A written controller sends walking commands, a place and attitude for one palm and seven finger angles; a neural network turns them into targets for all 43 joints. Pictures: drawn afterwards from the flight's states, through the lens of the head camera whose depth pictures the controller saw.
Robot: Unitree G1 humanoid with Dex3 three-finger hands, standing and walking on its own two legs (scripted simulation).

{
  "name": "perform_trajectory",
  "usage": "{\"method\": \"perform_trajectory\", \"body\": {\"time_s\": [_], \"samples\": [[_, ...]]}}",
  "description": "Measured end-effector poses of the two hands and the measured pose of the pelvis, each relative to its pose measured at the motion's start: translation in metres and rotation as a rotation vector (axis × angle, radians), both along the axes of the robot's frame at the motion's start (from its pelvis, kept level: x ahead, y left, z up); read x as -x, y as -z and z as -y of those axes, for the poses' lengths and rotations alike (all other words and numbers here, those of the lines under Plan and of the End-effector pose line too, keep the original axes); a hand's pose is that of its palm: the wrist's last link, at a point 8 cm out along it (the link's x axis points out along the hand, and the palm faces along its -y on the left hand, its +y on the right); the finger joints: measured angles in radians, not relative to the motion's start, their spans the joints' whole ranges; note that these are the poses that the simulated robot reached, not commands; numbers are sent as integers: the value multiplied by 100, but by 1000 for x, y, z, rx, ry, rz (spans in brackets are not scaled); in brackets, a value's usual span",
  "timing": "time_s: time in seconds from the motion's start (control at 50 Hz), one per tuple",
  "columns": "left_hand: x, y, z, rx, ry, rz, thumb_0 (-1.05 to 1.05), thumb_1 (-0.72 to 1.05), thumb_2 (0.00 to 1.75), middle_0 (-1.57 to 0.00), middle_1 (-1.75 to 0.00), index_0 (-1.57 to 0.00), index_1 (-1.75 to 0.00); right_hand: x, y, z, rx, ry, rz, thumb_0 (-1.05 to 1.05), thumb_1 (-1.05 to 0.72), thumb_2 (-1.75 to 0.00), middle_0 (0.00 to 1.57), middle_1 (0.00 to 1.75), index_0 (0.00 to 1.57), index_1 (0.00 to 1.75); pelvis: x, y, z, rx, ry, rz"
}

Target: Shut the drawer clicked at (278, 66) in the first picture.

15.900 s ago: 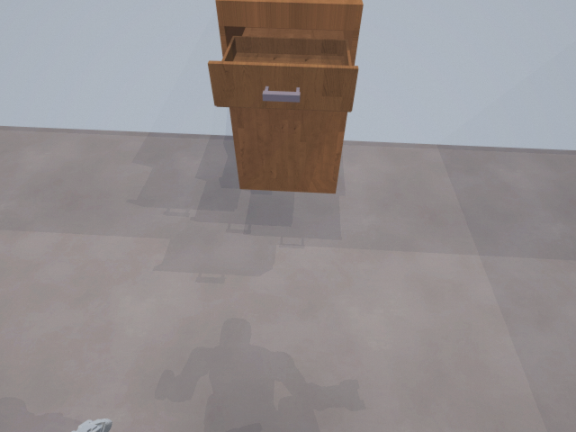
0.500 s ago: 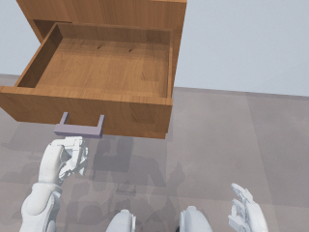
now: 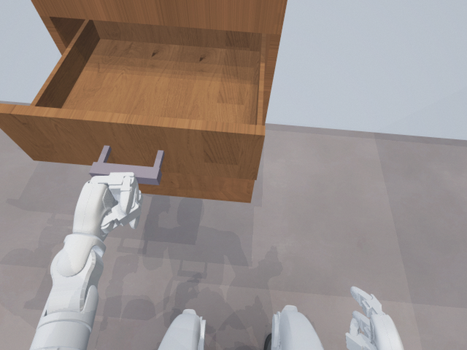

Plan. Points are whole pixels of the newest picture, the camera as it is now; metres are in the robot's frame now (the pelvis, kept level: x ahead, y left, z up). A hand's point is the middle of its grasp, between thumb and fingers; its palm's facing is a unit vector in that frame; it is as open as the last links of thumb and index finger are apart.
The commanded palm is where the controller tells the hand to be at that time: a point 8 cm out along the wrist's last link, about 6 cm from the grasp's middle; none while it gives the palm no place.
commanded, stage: push the drawer shut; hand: left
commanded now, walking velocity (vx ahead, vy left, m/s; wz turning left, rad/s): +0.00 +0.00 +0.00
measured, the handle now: (129, 163) +0.41 +0.20 +0.04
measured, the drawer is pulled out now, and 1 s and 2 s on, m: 0.26 0.13 0.02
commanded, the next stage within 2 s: none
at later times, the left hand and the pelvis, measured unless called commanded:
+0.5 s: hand (145, 173) +0.40 +0.17 +0.04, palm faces -0.07 -1.00 -0.06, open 3.1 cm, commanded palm +0.39 +0.22 +0.05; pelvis -0.01 +0.00 +0.00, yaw -1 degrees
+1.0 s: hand (156, 141) +0.46 +0.16 +0.04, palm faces -0.06 -1.00 -0.05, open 3.2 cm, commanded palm +0.45 +0.21 +0.05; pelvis +0.00 +0.00 +0.00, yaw -2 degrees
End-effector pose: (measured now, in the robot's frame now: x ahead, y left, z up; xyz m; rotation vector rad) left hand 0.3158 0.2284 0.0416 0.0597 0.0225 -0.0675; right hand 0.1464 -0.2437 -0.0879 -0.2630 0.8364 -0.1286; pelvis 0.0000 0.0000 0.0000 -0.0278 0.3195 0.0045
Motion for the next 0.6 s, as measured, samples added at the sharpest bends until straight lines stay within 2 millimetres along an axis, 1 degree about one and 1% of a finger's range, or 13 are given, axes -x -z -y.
{"method": "perform_trajectory", "body": {"time_s": [0.2,0.4,0.6], "samples": [[-23,-3,5,0,-9,5,2,87,94,-140,-160,-140,-160,22,1,7,4,33,-47,1,-91,-90,20,30,21,30,3,-3,1,-5,9,1],[-49,-2,3,-2,-2,9,1,83,93,-140,-160,-140,-160,44,5,14,18,68,-125,1,-91,-90,20,30,21,30,5,-2,2,-6,14,-8],[-79,-1,2,1,3,4,-1,82,92,-140,-160,-140,-160,63,11,17,24,92,-198,1,-91,-90,20,30,21,30,6,-1,1,-5,18,-29]]}}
